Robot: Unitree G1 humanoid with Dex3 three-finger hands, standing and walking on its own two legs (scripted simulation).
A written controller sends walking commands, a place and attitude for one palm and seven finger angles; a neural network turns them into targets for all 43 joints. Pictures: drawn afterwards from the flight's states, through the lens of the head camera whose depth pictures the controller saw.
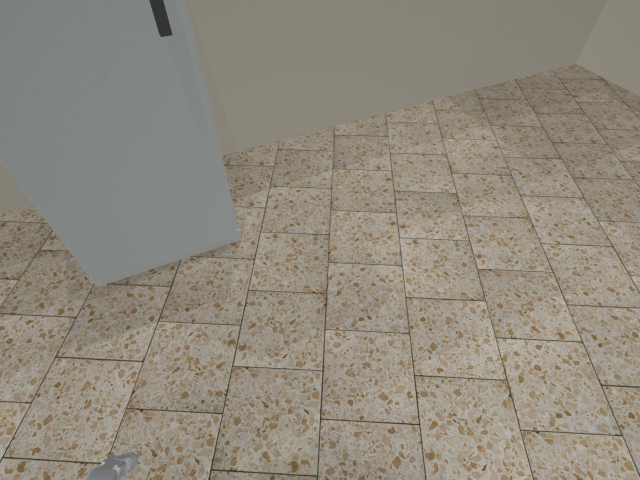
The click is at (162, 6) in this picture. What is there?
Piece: fridge door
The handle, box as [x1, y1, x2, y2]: [149, 0, 171, 36]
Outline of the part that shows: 149,0 160,35 163,36 171,34 163,1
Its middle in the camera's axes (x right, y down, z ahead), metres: -0.37 -0.59 +0.80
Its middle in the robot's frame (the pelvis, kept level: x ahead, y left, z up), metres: +1.01 +0.43 +0.26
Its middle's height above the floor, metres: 1.03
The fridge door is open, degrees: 0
